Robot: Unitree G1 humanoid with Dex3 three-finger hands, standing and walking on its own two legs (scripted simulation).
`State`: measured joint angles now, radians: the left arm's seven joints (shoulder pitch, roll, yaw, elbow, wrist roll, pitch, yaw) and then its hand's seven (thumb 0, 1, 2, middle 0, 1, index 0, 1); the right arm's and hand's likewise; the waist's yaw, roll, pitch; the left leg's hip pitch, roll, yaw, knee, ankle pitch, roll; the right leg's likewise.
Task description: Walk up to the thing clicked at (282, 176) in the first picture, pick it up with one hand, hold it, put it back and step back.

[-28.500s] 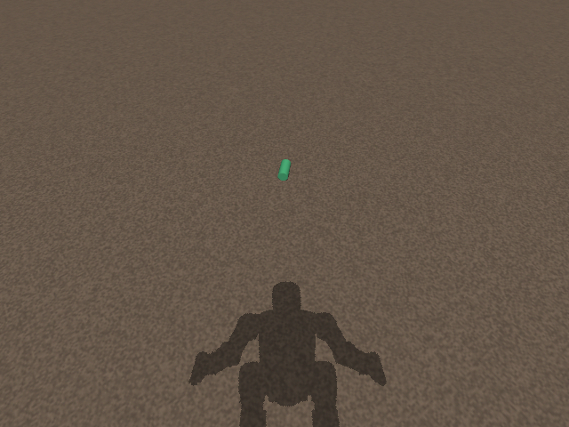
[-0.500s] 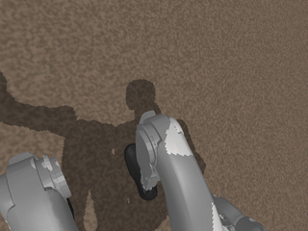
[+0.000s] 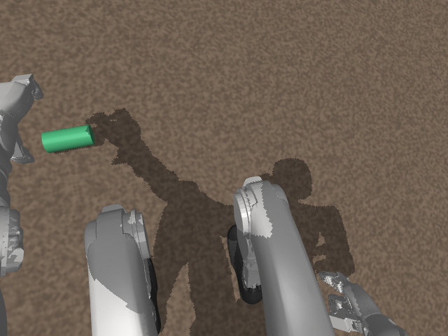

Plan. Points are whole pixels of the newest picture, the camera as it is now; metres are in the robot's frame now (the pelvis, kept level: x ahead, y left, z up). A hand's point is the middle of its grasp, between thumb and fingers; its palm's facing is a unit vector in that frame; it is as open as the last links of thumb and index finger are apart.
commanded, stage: withdraw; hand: left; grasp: from above
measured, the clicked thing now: (69, 138) +0.53 +0.27 -0.34
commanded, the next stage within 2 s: home in 0.26 s
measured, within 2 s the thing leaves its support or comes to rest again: neither
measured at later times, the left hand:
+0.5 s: hand (34, 119) +0.52 +0.29 -0.19, palm faces -0.35 -0.04 -0.94, open 12.8 cm
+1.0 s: hand out of the picture +0.34 +0.25 +0.02, palm faces -0.25 -0.69 -0.68, open 7.7 cm
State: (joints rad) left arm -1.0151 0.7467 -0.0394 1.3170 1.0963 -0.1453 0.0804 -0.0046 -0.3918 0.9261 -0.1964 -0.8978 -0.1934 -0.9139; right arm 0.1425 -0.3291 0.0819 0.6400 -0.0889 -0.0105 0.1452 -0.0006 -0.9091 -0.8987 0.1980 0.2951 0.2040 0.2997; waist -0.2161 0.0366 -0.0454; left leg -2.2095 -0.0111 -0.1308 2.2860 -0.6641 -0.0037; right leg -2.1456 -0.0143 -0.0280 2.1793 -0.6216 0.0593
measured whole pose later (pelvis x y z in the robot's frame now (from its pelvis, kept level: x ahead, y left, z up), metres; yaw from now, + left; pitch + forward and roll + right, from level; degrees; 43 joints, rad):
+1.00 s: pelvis +0.01 -0.01 +0.12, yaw +3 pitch +31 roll -5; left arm -0.25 0.44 0.03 0.44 0.47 0.11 0.02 0.00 0.82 0.89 -0.21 -0.31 -0.21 -0.32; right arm 0.10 -0.31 -0.04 0.56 0.01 0.01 0.05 0.00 -0.91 -0.90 0.20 0.29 0.20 0.30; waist -0.06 0.04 -0.19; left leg -1.81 0.01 -0.10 1.91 -0.65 -0.02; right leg -1.77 -0.03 -0.03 1.84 -0.61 0.05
